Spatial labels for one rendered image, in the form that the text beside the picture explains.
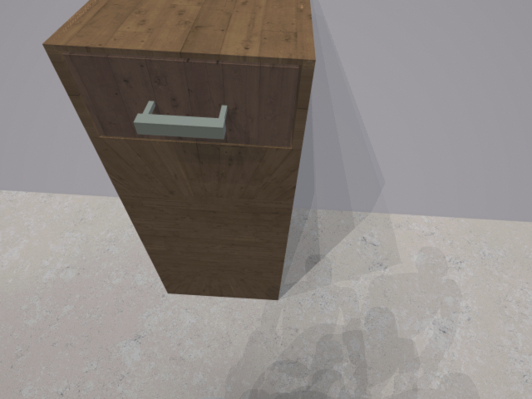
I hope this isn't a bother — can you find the handle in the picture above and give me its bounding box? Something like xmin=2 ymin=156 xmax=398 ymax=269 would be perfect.
xmin=133 ymin=101 xmax=228 ymax=140

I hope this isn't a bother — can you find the cabinet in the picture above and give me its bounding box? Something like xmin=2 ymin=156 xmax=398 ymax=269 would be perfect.
xmin=42 ymin=0 xmax=316 ymax=300

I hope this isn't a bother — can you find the drawer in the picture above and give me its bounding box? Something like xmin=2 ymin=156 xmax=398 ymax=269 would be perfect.
xmin=62 ymin=52 xmax=299 ymax=147

